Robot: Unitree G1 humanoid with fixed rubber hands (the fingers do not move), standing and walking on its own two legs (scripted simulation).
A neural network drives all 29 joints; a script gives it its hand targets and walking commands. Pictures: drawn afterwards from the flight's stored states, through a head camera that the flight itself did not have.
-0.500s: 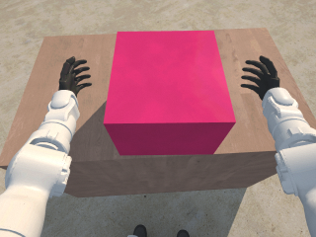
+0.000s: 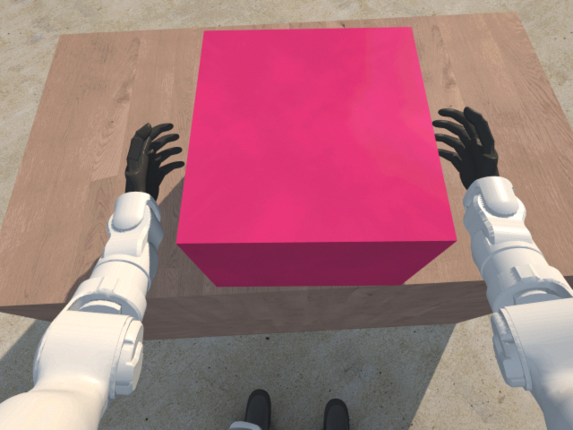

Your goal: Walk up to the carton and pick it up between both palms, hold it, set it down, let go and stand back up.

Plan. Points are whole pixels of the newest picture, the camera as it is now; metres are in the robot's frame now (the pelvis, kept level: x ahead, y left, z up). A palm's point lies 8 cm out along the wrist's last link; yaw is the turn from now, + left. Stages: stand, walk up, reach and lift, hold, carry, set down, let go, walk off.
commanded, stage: reach and lift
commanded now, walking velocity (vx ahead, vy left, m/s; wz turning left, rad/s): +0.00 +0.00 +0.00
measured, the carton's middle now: (307, 165) +0.48 +0.03 +0.00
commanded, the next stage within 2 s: none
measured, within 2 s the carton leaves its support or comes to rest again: neither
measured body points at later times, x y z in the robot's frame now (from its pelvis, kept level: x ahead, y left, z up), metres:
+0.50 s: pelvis -0.01 +0.00 +0.01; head +0.13 -0.01 +0.43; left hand +0.43 +0.22 +0.02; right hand +0.48 -0.19 +0.04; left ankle +0.00 +0.12 -0.72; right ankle +0.00 -0.12 -0.72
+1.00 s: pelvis -0.01 -0.01 +0.01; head +0.12 -0.01 +0.44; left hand +0.43 +0.22 +0.03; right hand +0.48 -0.16 +0.04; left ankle +0.00 +0.12 -0.72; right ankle +0.00 -0.12 -0.72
